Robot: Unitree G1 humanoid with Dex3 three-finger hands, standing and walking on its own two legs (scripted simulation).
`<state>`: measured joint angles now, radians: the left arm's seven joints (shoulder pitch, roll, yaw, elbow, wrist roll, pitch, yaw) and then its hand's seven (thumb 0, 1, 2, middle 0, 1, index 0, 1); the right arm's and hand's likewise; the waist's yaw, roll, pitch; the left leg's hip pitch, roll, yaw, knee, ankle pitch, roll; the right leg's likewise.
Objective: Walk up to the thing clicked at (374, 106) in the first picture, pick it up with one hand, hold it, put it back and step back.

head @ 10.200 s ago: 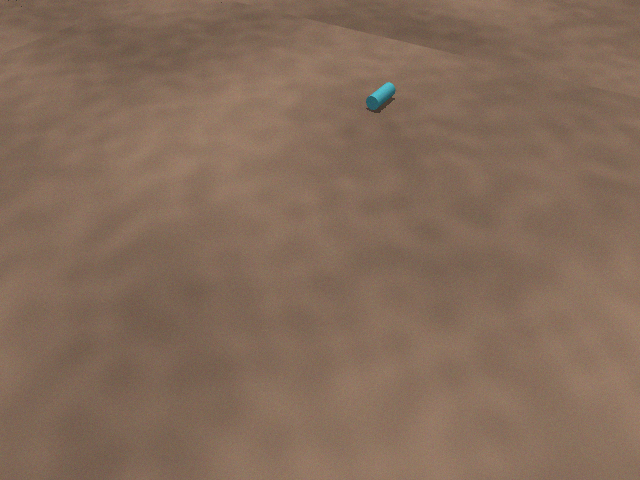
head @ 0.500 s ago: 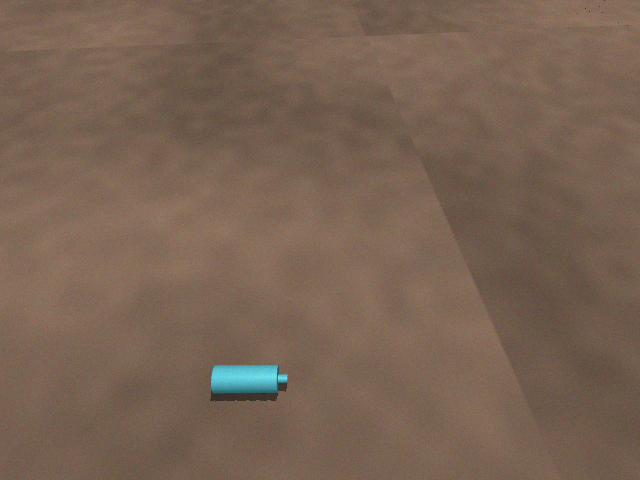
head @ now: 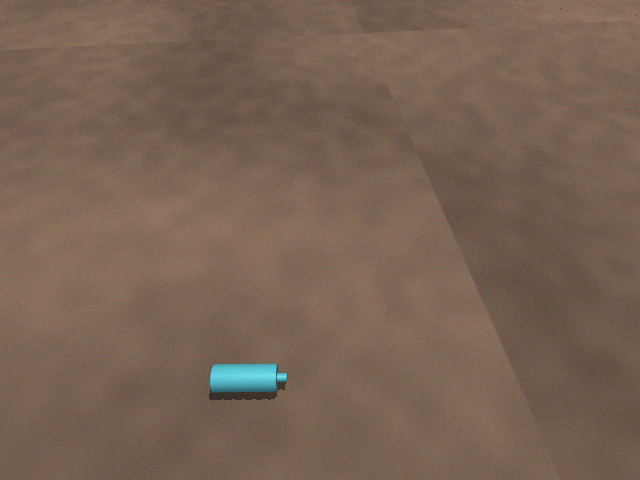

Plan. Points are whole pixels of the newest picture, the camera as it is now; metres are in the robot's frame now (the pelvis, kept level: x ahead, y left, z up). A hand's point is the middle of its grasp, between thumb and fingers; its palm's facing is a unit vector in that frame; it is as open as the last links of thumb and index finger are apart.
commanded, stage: stand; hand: left
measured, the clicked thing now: (250, 377) +0.53 +0.22 -0.74
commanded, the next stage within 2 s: walk up in 0.30 s
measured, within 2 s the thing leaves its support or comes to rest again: neither
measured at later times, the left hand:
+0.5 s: hand out of the picture +0.07 +0.28 -0.16, palm faces +0.03 -0.94 -0.35, open 7.4 cm
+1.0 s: hand (140, 446) +0.21 +0.28 -0.17, palm faces -0.05 -0.94 -0.35, open 7.4 cm
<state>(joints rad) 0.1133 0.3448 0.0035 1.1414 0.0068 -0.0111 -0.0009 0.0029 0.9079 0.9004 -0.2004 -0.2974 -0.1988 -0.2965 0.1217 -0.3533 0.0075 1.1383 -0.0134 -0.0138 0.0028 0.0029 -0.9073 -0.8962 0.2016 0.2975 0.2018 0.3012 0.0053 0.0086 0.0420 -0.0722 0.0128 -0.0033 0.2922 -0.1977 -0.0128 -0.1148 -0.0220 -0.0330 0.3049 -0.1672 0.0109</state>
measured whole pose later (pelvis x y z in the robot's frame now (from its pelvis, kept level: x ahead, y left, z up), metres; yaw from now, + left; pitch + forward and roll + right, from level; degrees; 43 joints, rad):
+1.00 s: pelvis +0.10 +0.03 -0.03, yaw -1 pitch -3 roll -1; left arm 0.11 0.35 0.03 0.93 0.01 0.02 -0.01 0.00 0.91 0.90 -0.20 -0.30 -0.20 -0.30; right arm 0.19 -0.37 -0.03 0.91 0.01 0.01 -0.02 0.00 -0.91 -0.90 0.20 0.30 0.20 0.30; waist 0.00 0.02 0.16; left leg -0.23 0.00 -0.01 0.84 -0.60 0.02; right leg -0.32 -0.01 -0.01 0.62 -0.24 -0.01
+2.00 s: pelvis +0.08 +0.02 +0.00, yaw -2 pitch -3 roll +0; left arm 0.11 0.34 0.04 1.12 0.01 0.01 -0.02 0.00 0.91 0.90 -0.20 -0.30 -0.20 -0.30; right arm 0.12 -0.36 0.00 1.10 -0.02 -0.02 0.00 0.00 -0.91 -0.90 0.20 0.30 0.20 0.30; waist 0.01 0.00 0.05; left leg -0.09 0.03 0.01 0.34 -0.20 -0.03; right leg -0.16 0.00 0.01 0.34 -0.14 0.01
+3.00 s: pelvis +0.09 +0.02 +0.00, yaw -2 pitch -2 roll +0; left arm 0.10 0.35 0.01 1.13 0.00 -0.01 -0.01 0.00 0.91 0.90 -0.20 -0.30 -0.20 -0.30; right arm 0.13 -0.35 0.00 1.13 -0.01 -0.01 0.01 0.00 -0.91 -0.90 0.20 0.30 0.20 0.30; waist 0.00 0.01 0.05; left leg -0.08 0.03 0.01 0.32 -0.21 -0.03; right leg -0.15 -0.01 0.02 0.33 -0.15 0.01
